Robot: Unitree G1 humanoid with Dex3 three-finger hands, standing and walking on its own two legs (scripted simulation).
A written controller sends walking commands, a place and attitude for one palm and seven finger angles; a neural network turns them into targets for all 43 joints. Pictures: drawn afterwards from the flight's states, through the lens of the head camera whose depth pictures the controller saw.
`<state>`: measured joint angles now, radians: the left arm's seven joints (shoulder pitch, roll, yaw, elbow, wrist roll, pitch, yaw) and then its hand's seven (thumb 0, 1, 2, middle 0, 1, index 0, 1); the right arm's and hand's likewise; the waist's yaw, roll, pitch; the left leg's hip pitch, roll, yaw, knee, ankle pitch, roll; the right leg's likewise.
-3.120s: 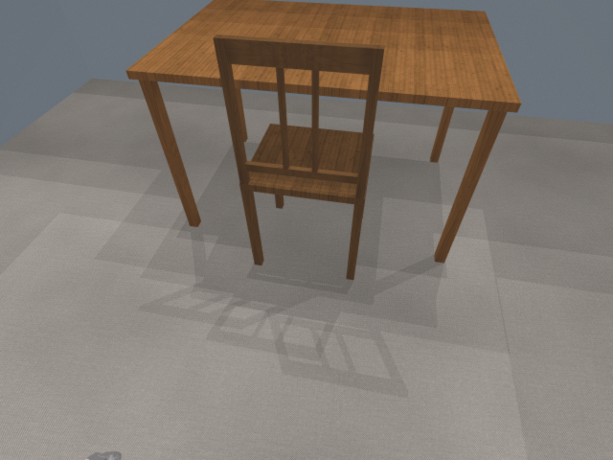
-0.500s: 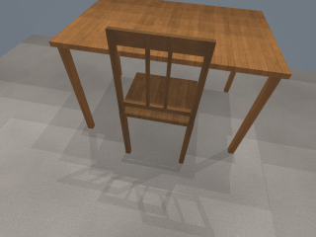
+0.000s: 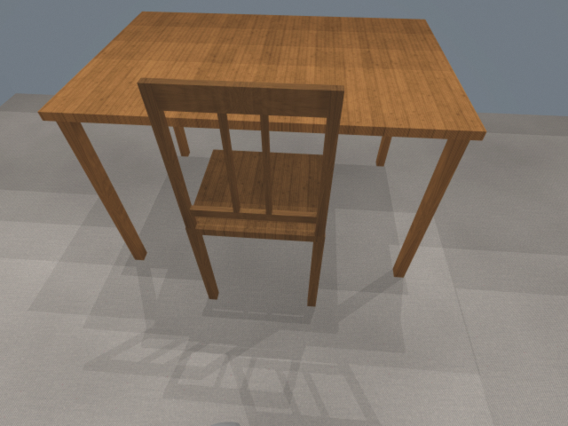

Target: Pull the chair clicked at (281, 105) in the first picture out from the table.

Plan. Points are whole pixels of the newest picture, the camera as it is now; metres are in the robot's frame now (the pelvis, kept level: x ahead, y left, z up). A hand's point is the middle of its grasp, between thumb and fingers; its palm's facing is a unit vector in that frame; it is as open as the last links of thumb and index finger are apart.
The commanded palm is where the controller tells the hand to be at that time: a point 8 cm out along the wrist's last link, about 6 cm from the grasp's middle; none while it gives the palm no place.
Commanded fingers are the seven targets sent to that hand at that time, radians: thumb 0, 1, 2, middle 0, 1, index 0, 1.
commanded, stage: take the last steps up to it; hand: left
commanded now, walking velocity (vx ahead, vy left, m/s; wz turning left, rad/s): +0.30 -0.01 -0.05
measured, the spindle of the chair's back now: (230, 167) +0.70 +0.18 -0.08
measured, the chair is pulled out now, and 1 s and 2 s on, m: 0.00 0.00 0.00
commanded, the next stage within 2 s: come to a stop and stand still in 0.60 s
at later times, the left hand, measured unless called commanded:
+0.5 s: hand (183, 392) +0.21 +0.19 -0.16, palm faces -0.02 -0.98 -0.22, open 7.3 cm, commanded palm none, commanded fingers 0.00 0.90 0.90 -0.20 -0.30 -0.20 -0.30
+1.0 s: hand (215, 375) +0.24 +0.15 -0.19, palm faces +0.05 -0.99 -0.17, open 7.3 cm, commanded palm none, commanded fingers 0.00 0.90 0.90 -0.20 -0.30 -0.20 -0.30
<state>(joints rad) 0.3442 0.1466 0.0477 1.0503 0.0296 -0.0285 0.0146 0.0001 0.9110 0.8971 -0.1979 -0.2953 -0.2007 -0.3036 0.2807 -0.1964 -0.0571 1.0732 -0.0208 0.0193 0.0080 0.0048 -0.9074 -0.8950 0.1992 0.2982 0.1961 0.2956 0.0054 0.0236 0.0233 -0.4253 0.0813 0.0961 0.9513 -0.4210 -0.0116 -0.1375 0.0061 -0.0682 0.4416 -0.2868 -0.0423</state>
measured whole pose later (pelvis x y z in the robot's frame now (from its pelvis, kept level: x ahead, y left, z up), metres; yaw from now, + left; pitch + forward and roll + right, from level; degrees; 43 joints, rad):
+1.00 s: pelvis +0.24 -0.02 -0.01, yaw -3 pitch -1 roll +1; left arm 0.26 0.15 0.03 1.09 0.01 0.03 0.05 0.00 0.92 0.90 -0.20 -0.30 -0.20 -0.30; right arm 0.13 -0.13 -0.02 1.03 -0.01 0.01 -0.04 0.00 -0.91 -0.90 0.20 0.30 0.19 0.30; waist 0.04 -0.05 0.08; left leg -0.28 0.02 0.10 0.50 -0.19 0.03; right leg -0.19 -0.03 -0.09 0.58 -0.38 -0.01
